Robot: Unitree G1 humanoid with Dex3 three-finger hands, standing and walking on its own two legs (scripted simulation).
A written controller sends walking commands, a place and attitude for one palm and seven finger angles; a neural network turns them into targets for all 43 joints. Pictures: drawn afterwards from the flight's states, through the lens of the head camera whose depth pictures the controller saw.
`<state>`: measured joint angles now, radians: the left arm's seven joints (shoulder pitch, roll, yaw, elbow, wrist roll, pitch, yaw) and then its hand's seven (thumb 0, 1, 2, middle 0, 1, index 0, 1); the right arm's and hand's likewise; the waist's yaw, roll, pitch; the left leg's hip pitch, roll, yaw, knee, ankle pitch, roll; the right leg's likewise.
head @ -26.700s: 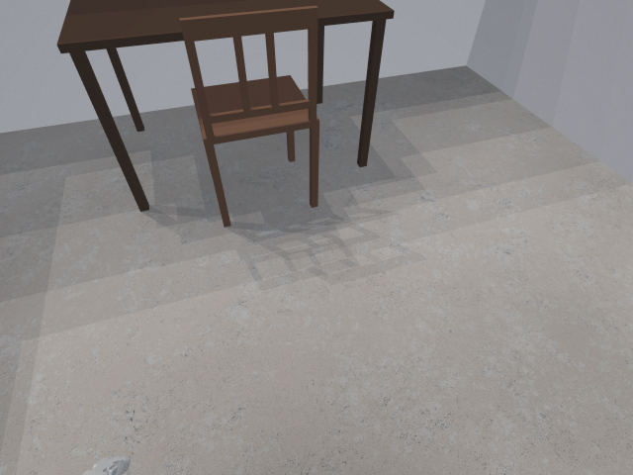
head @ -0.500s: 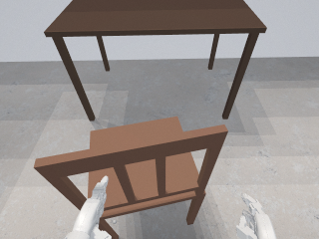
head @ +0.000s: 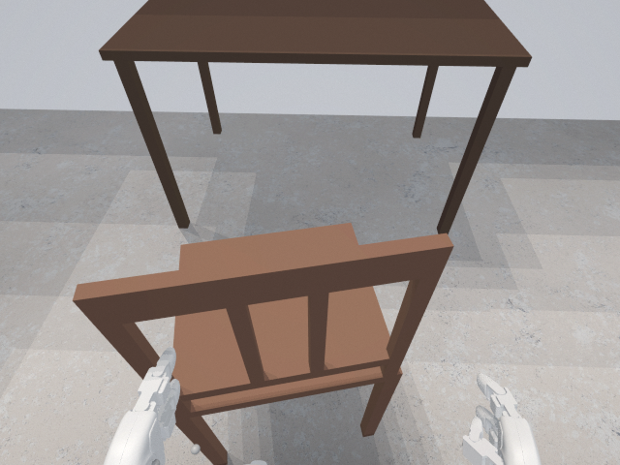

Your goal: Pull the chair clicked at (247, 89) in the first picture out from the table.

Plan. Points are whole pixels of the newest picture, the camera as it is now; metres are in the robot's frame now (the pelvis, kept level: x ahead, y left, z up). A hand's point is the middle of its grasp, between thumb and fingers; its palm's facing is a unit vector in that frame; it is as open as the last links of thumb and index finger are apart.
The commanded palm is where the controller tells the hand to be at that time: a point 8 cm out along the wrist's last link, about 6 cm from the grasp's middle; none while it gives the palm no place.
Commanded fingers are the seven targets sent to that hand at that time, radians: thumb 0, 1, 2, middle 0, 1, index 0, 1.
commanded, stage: draw the hand back to the body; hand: left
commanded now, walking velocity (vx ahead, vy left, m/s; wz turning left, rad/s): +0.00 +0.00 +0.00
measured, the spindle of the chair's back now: (248, 344) +0.30 +0.11 -0.05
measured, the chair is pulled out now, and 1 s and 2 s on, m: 0.61 0.61 0.61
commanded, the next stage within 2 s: step back with the hand held close in 1.46 s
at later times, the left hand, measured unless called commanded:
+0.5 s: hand (137, 421) +0.16 +0.18 +0.09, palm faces +0.07 -0.96 -0.28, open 16.3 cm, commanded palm +0.13 +0.24 +0.13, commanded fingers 0.00 -0.12 0.41 -0.06 -0.09 -0.06 -0.09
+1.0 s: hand (14, 301) +0.21 +0.26 +0.21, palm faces +0.45 -0.78 -0.43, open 9.9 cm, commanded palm +0.16 +0.30 +0.22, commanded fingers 0.00 0.79 0.85 -0.19 -0.28 -0.19 -0.28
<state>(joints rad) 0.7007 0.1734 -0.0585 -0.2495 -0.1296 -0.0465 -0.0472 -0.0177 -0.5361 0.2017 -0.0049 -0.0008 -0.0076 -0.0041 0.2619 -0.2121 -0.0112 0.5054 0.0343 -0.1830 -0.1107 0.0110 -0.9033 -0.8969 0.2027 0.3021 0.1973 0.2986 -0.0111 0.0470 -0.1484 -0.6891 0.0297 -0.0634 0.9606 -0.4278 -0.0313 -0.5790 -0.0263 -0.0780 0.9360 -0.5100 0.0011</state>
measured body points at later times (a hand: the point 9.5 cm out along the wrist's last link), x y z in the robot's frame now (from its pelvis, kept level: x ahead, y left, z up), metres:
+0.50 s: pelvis +0.00 +0.00 +0.01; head -0.01 -0.02 +0.46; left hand +0.15 +0.23 +0.11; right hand +0.18 -0.22 -0.06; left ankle +0.03 +0.14 -0.68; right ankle -0.02 -0.12 -0.68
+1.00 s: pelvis +0.02 +0.00 +0.05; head +0.00 -0.02 +0.50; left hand +0.18 +0.29 +0.24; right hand +0.22 -0.21 -0.03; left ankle +0.03 +0.14 -0.68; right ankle -0.02 -0.12 -0.68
